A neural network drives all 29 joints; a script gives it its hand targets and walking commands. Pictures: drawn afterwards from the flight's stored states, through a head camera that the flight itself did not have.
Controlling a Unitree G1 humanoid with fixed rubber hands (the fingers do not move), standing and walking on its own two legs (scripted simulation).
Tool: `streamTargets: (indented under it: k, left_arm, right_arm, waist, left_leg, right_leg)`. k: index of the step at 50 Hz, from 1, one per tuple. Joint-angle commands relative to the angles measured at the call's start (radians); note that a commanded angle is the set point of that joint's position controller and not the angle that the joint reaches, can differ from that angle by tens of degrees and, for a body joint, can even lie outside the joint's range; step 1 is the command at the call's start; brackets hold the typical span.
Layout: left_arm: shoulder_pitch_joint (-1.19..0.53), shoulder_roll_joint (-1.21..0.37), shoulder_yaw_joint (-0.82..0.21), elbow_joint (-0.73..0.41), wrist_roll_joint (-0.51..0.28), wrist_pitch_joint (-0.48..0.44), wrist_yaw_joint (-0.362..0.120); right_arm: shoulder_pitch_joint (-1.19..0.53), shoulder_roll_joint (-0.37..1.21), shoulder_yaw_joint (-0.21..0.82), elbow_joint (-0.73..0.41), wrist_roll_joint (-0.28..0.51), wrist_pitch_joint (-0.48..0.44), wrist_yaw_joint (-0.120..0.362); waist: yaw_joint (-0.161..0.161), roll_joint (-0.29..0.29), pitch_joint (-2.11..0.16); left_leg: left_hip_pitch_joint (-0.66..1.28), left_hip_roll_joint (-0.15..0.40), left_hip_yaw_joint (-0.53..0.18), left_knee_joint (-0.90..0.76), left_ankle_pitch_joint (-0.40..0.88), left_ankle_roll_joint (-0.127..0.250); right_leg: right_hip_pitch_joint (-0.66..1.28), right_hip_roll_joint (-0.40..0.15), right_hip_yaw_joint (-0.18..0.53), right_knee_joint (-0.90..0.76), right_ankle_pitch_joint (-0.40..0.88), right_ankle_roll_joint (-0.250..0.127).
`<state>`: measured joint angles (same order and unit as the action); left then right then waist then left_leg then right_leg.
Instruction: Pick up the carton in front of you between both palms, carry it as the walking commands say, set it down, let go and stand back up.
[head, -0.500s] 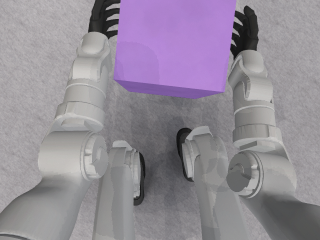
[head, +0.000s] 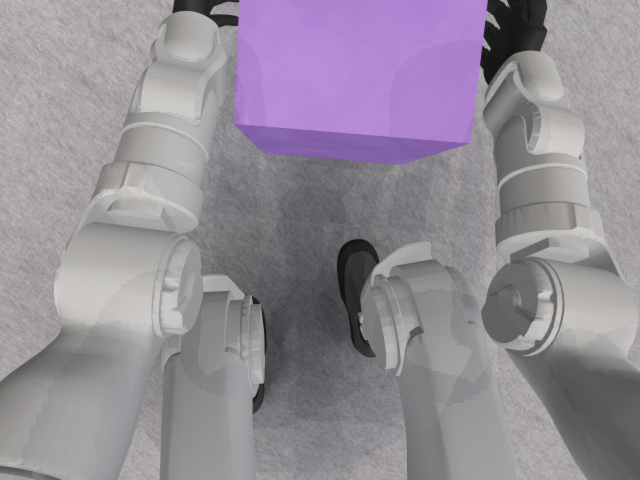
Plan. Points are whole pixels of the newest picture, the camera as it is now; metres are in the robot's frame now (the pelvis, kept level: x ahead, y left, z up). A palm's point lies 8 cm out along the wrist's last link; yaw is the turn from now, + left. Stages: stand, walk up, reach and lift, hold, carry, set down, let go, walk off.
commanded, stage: set down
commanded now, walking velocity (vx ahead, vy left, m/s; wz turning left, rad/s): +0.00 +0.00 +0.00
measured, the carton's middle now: (347, 62) +0.52 -0.10 -0.24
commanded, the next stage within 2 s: none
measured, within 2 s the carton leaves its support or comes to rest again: rests again in 0.94 s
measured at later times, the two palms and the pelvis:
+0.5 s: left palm (208, 29) +0.55 +0.04 -0.18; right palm (513, 66) +0.48 -0.26 -0.16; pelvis -0.01 +0.00 -0.01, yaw +0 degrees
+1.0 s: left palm (192, 44) +0.54 +0.06 -0.21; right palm (503, 92) +0.46 -0.27 -0.19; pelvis -0.02 +0.00 -0.02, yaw -1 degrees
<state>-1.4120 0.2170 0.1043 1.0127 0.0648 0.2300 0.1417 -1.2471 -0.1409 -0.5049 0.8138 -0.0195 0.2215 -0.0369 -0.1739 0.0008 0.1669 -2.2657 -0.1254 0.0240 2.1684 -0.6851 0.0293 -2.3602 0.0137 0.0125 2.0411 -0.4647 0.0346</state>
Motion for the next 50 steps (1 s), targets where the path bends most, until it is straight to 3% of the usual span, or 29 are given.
streamTargets:
  k: [1,4,12,17,34,38,42,46,48,50]
  left_arm:
    - [-0.534,-0.915,-0.296,-0.165,-0.107,-0.080,-0.219]
    - [-0.551,-0.885,-0.282,-0.144,-0.110,-0.082,-0.221]
    - [-0.569,-0.763,-0.199,-0.051,-0.072,-0.087,-0.216]
    - [-0.541,-0.712,-0.153,-0.004,-0.041,-0.081,-0.231]
    - [-0.379,-0.575,-0.048,0.088,0.091,-0.063,-0.246]
    - [-0.357,-0.496,-0.027,0.108,0.115,-0.063,-0.241]
    - [-0.346,-0.294,-0.007,0.105,0.119,-0.082,-0.204]
    - [-0.278,0.227,0.011,0.067,0.073,-0.121,-0.077]
    - [-0.349,0.296,-0.030,0.069,0.009,-0.128,-0.046]
    - [-0.417,0.269,-0.084,0.041,-0.075,-0.133,-0.054]
  right_arm:
    - [-0.489,0.844,0.348,-0.015,0.057,-0.003,0.258]
    - [-0.512,0.823,0.327,0.000,0.045,-0.008,0.259]
    - [-0.587,0.754,0.285,0.040,0.036,-0.020,0.264]
    - [-0.561,0.709,0.241,0.100,0.005,-0.020,0.261]
    - [-0.497,0.594,0.162,0.175,-0.028,-0.034,0.250]
    - [-0.455,0.518,0.115,0.207,-0.049,-0.041,0.236]
    - [-0.373,0.340,0.040,0.253,-0.066,-0.069,0.191]
    - [-0.207,-0.167,-0.048,0.302,-0.044,-0.150,0.044]
    - [-0.245,-0.252,-0.027,0.292,0.021,-0.183,-0.008]
    - [-0.310,-0.291,0.016,0.234,0.084,-0.219,-0.020]
  waist:
    - [-0.061,0.219,-1.061]
    - [-0.061,0.223,-1.008]
    - [-0.008,0.202,-0.880]
    - [0.001,0.175,-0.771]
    - [0.087,0.136,-0.607]
    - [0.083,0.138,-0.571]
    - [0.062,0.132,-0.580]
    - [0.043,0.135,-0.618]
    - [0.025,0.149,-0.678]
    - [-0.010,0.182,-0.735]
  left_leg:
    - [0.477,-0.029,-0.063,-0.225,0.470,-0.022]
    - [0.454,-0.029,-0.067,-0.229,0.424,-0.017]
    - [0.377,-0.027,-0.057,-0.237,0.297,0.001]
    - [0.316,-0.024,-0.058,-0.237,0.234,0.007]
    - [0.260,-0.006,-0.059,-0.198,0.240,0.018]
    - [0.258,0.004,-0.067,-0.197,0.226,0.019]
    - [0.295,0.027,-0.086,-0.202,0.235,0.008]
    - [0.375,0.063,-0.086,-0.211,0.243,-0.029]
    - [0.393,0.069,-0.104,-0.196,0.261,-0.031]
    - [0.408,0.071,-0.122,-0.173,0.309,-0.032]
  right_leg:
    - [0.643,0.064,-0.068,-0.027,0.445,-0.004]
    - [0.609,0.059,-0.068,-0.025,0.394,-0.007]
    - [0.562,0.051,-0.053,-0.021,0.277,-0.006]
    - [0.550,0.051,-0.047,-0.024,0.228,-0.009]
    - [0.500,0.062,-0.016,-0.003,0.210,-0.006]
    - [0.480,0.056,-0.018,0.001,0.186,-0.001]
    - [0.487,0.039,-0.030,0.009,0.188,0.013]
    - [0.535,0.006,-0.043,0.006,0.210,0.027]
    - [0.537,-0.005,-0.044,0.016,0.235,0.021]
    - [0.537,-0.020,-0.039,0.034,0.281,0.007]
